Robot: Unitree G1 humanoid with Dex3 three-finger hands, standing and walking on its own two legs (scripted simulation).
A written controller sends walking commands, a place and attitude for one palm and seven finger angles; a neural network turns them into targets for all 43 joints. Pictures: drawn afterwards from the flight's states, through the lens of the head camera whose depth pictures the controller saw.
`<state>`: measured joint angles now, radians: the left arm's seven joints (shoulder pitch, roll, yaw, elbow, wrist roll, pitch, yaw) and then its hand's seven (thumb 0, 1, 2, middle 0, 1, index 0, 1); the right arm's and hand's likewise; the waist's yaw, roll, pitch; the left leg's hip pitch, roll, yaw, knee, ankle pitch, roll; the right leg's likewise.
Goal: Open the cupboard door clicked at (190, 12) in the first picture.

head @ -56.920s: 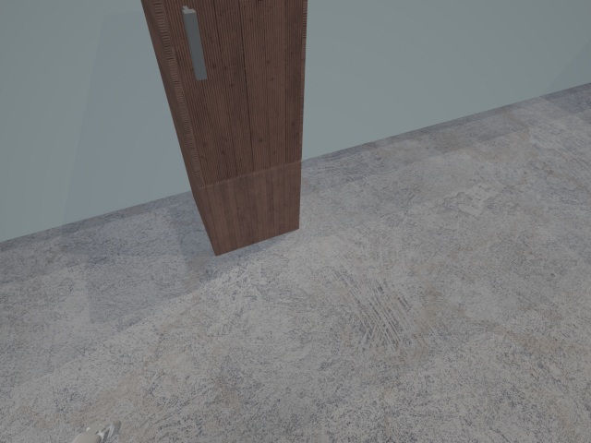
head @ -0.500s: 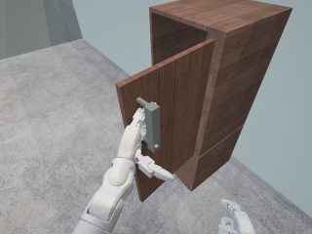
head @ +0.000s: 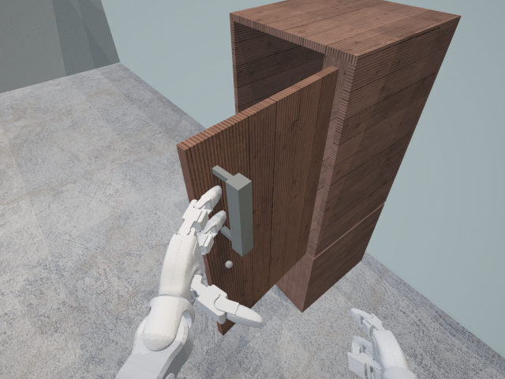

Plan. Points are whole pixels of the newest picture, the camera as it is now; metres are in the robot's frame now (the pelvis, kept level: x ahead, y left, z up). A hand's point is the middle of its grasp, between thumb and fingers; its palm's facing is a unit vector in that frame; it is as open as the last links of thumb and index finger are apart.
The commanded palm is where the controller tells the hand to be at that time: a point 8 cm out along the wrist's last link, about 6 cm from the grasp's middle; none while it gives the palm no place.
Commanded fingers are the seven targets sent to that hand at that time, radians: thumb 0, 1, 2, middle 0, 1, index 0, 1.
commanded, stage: slide the hand sideways off the handle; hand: left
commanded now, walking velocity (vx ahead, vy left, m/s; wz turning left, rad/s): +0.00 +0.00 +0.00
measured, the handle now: (231, 211) +0.33 +0.07 +0.12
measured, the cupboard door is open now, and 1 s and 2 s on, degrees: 97 97 97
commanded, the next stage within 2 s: draw the hand back to the body in 0.50 s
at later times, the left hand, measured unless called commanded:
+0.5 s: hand (186, 304) +0.18 +0.10 +0.12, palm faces +0.03 -1.00 -0.04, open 16.3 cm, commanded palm +0.14 +0.15 +0.12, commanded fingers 0.00 -0.50 0.30 -0.15 -0.30 -0.15 -0.30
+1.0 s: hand (143, 297) +0.18 +0.15 +0.13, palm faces +0.03 -1.00 -0.06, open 16.3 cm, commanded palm +0.14 +0.21 +0.14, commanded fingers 0.00 -0.47 0.31 -0.15 -0.30 -0.15 -0.30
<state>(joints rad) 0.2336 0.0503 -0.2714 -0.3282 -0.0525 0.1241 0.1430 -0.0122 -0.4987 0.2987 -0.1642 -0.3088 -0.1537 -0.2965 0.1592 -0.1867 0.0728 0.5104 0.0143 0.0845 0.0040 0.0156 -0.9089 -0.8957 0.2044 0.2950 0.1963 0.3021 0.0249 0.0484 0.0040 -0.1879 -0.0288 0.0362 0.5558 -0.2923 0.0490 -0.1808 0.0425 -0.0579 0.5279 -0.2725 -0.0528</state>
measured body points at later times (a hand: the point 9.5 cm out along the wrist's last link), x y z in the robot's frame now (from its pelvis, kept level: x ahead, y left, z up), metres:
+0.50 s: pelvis +0.02 -0.02 -0.01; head -0.01 -0.05 +0.44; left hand +0.17 +0.15 +0.13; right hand +0.22 -0.22 -0.07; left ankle +0.01 +0.09 -0.73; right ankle +0.01 -0.09 -0.73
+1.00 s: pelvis +0.01 -0.01 -0.01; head -0.02 -0.03 +0.44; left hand +0.17 +0.21 +0.14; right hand +0.20 -0.21 -0.07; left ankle +0.01 +0.09 -0.73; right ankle +0.01 -0.09 -0.73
